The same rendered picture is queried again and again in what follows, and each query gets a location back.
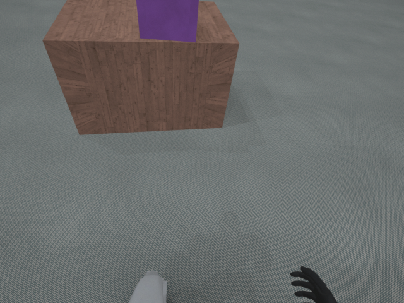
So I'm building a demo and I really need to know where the carton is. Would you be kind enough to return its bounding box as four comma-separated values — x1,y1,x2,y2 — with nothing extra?
136,0,199,42

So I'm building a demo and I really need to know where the pedestal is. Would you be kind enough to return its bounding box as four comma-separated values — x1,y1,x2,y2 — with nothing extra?
43,0,239,135

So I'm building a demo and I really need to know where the right robot hand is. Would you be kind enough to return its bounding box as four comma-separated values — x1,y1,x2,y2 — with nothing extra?
290,266,337,303

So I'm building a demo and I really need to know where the left robot thigh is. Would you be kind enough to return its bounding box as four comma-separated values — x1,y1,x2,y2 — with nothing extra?
129,275,167,303

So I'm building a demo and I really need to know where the left robot shin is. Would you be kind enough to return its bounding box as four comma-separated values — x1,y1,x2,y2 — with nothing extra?
145,271,159,276

